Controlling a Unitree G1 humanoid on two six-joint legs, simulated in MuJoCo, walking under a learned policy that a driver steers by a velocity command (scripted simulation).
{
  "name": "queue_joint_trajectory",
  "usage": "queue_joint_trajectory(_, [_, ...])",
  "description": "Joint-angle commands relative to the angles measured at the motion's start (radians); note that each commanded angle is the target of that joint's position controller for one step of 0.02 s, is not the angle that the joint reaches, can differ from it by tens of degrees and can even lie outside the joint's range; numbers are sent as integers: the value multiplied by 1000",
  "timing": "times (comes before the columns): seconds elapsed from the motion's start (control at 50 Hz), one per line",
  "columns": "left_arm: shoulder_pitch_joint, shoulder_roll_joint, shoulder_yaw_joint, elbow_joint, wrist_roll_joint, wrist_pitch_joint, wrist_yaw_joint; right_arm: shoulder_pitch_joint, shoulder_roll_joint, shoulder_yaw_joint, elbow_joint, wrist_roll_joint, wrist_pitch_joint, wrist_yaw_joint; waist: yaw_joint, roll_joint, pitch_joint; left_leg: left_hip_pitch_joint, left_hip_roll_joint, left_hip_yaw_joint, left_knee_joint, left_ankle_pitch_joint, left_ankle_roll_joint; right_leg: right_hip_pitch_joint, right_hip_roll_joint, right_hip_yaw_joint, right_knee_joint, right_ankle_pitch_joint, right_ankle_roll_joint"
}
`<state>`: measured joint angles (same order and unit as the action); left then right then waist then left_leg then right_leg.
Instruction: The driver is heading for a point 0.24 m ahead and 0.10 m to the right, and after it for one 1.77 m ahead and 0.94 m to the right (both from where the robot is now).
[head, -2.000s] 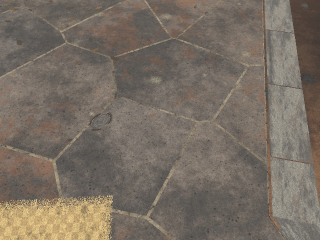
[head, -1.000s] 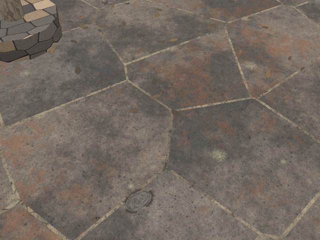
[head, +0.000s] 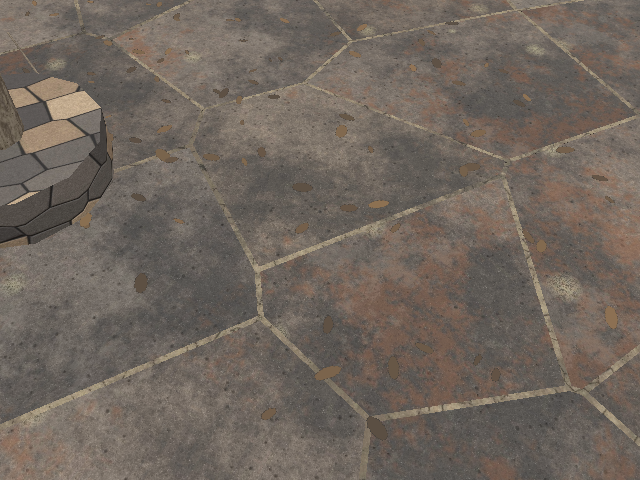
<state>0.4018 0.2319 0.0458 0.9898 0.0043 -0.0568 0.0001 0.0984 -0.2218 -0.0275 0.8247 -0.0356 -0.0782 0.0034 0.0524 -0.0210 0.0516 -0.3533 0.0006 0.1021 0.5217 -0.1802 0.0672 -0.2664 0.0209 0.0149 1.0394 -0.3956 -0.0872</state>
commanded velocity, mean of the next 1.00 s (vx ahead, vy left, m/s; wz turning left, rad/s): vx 0.13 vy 0.00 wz -0.55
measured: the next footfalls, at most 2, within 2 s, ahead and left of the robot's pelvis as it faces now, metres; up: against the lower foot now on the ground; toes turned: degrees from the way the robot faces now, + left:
right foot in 0.38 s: +0.26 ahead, -0.11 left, +0.00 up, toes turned -16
left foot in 0.90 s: +0.26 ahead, +0.08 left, +0.00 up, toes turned -34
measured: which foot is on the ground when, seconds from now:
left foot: down 0.00-0.38, up 0.40-0.88, down 0.90-1.00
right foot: up 0.00-0.36, down 0.38-0.88, up 0.90-1.00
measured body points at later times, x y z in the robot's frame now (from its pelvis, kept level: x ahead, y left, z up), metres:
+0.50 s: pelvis +0.16 -0.02 -0.01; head +0.20 -0.05 +0.44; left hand +0.35 +0.20 -0.13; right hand +0.17 -0.29 -0.15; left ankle +0.11 +0.11 -0.65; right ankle +0.23 -0.10 -0.73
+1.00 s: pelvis +0.18 +0.02 +0.01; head +0.21 +0.03 +0.46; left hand +0.42 +0.20 -0.12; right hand +0.11 -0.27 -0.09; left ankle +0.23 +0.11 -0.73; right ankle +0.16 -0.08 -0.68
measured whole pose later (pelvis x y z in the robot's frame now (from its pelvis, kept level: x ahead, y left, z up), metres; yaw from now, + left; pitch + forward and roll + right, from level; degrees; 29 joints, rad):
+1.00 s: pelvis +0.18 +0.02 +0.01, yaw -34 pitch +1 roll -1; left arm 0.20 0.30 0.10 0.80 0.03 0.05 -0.01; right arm 0.24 -0.26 -0.04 0.77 -0.02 0.02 -0.05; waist 0.01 -0.05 0.02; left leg -0.21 -0.01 0.00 0.42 -0.23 0.04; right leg -0.51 0.16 0.11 0.91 -0.37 0.00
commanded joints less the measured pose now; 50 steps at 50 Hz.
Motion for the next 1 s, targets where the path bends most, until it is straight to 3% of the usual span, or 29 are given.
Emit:
queue_joint_trajectory(0.02, [-5, 68, 24, -63, 21, 11, -14, 135, -84, -26, 7, 13, -11, -9, -54, 109, -24, 229, 295, -311, -355, -50, 82, -294, -106, 39, 107, 83, 0])
queue_joint_trajectory(0.08, [-7, 39, 27, -71, 25, 43, -23, 169, -88, -27, 31, 22, -38, -16, -13, 86, -23, 201, 277, -137, -317, 463, 84, -273, -93, 10, 109, 121, 33])
queue_joint_trajectory(0.12, [-46, 31, 27, -94, 26, 53, -25, 185, -98, -30, 40, 26, -41, -20, -3, 98, -30, 213, 267, -45, -291, 640, 87, -307, -89, -12, 69, 176, 47])
queue_joint_trajectory(0.18, [-149, 14, 15, -142, 23, 55, -36, 181, -93, -27, 48, 24, -25, -28, -14, 132, -12, 193, 223, 64, -273, 652, 77, -290, -79, -60, -128, 300, 55])
queue_joint_trajectory(0.22, [-211, 4, 5, -167, 24, 55, -44, 191, -110, -31, 52, 25, -18, -33, -35, 133, -16, 196, 221, 105, -249, 657, 76, -231, -63, -96, -263, 367, 47])
queue_joint_trajectory(0.3, [-237, 39, 10, -198, 36, 57, -46, 220, -146, -46, 65, 28, 3, -41, -47, 135, -44, 288, 269, 110, -133, 705, 68, -171, -34, -124, -373, 287, 8])
queue_joint_trajectory(0.34, [-189, 63, 21, -196, 42, 50, -41, 213, -161, -56, 62, 30, 20, -48, -32, 133, -70, 318, 281, 108, 5, 751, 57, -116, -4, -129, -426, 203, -26])
queue_joint_trajectory(0.36, [-126, 72, 29, -180, 44, 39, -35, 207, -166, -59, 58, 32, 32, -48, -3, 95, -107, 312, 264, 123, 150, 709, 37, -42, 22, -134, -503, 235, -46])
queue_joint_trajectory(0.38, [-50, 124, 46, -167, 51, 22, -22, 235, -175, -64, 53, 30, 40, -44, 36, -6, -167, 230, 217, 138, 372, 504, -17, 103, -23, -43, -600, 498, -82])
queue_joint_trajectory(0.4, [-48, 252, 77, -178, 40, 18, -8, 298, -93, -47, 6, 17, 47, -36, -27, -215, -240, -38, 80, 147, 668, -324, -67, 315, -314, 290, -516, 1137, -188])
queue_joint_trajectory(0.42, [-3, 284, 93, -187, -8, 40, -5, 289, -99, -44, -14, 21, 68, -33, 15, -206, -369, -191, -42, -39, 847, -526, -91, 401, -414, 531, -597, 1088, -361])
queue_joint_trajectory(0.44, [-49, 248, 87, -206, -17, 57, -1, 246, -112, -44, -13, 14, 77, -33, 9, -64, -297, -235, 19, -113, 859, -468, -95, 325, -393, 470, -651, 857, -344])
queue_joint_trajectory(0.46, [-124, 192, 72, -216, -10, 68, 7, 179, -105, -43, -24, 19, 76, -33, -5, -25, -172, -257, 40, -121, 812, -379, -94, 202, -339, 407, -693, 686, -306])
queue_joint_trajectory(0.48, [-171, 149, 58, -218, -4, 76, 12, 143, -108, -45, -29, 16, 75, -37, -32, 6, -93, -248, 61, -130, 728, -309, -95, 113, -275, 353, -726, 599, -249])
queue_joint_trajectory(0.5, [-197, 127, 53, -224, -6, 78, 17, 149, -117, -48, -33, 3, 82, -38, -52, -15, -79, -207, 69, -134, 666, -267, -97, 59, -228, 309, -740, 554, -213])
queue_joint_trajectory(0.52, [-210, 119, 50, -229, 1, 77, 15, 174, -111, -48, -24, -5, 95, -38, -64, -22, -100, -165, 55, -127, 647, -245, -97, 35, -202, 285, -742, 552, -195])
queue_joint_trajectory(0.58, [-197, 158, 61, -231, 10, 65, 3, 185, -88, -43, -30, 7, 115, -36, -69, -21, -143, -128, 32, -130, 562, -230, -103, 23, -170, 282, -745, 498, -172])
queue_joint_trajectory(0.66, [-182, 179, 70, -236, 14, 81, 1, 110, -102, -45, -64, 10, 127, -40, -36, -79, -123, -149, 17, -146, 438, -213, -111, 14, -151, 362, -800, 136, -150])
queue_joint_trajectory(0.78, [-181, 190, 81, -244, 22, 94, -6, 86, -107, -41, -90, 26, 112, -46, -20, -98, -111, -67, -30, -153, 274, -236, -85, 3, -143, 459, -807, 51, -126])
queue_joint_trajectory(0.82, [-197, 187, 82, -246, 21, 99, -10, 125, -109, -39, -87, 35, 104, -49, -34, -112, -112, 20, -57, -148, 169, -251, -61, -22, -132, 485, -809, 69, -106])
queue_joint_trajectory(0.86, [-225, 181, 82, -249, 10, 105, -12, 210, -109, -39, -70, 39, 94, -56, -77, -116, -105, 161, -82, -135, -40, -194, -29, -77, -99, 493, -798, 54, -58])
queue_joint_trajectory(0.88, [-236, 167, 78, -255, -2, 104, -9, 254, -131, -44, -61, 32, 87, -65, -100, -92, -94, 259, -46, -156, -192, -149, -13, -142, -48, 459, -768, -12, -3])
queue_joint_trajectory(0.9, [-190, 110, 65, -260, -13, 102, -2, 240, -219, -62, -78, 19, 83, -75, -67, 87, -103, 317, 171, -372, -325, -293, 32, -230, 46, 342, -568, -126, 58])
queue_joint_trajectory(0.92, [-192, 114, 71, -268, -10, 93, 5, 109, -294, -74, -131, 9, 86, -74, -48, 259, -52, 224, 396, -636, -405, -321, 126, -372, 205, 99, -295, -143, 83])
queue_joint_trajectory(0.94, [-225, 191, 87, -261, 33, 89, 4, 81, -246, -66, -131, -4, 86, -66, -42, 149, -11, 98, 397, -559, -366, -166, 173, -321, 99, 112, -114, -104, 96])
queue_joint_trajectory(0.96, [-190, 187, 91, -243, 34, 90, -6, 31, -177, -45, -142, 3, 81, -63, 0, 99, -19, 70, 315, -442, -321, -21, 145, -264, 100, 116, -19, -45, 92])
queue_joint_trajectory(0.98, [-146, 172, 88, -224, 33, 98, -14, -1, -152, -38, -149, 8, 78, -58, 23, 101, -29, 84, 251, -335, -288, 81, 113, -253, 100, 106, 61, -1, 97])
queue_joint_trajectory(1.0, [-119, 168, 87, -214, 31, 108, -23, -9, -151, -36, -160, 10, 77, -57, 26, 140, -49, 128, 217, -270, -265, 144, 101, -268, 96, 88, 127, 19, 104])
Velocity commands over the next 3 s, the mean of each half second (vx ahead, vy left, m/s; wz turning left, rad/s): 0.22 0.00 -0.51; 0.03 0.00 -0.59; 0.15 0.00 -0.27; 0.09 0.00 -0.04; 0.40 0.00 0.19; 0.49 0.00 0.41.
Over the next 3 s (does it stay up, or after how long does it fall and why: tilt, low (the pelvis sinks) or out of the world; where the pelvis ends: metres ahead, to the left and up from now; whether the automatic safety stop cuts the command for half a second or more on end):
stays up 0.65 -0.34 -0.01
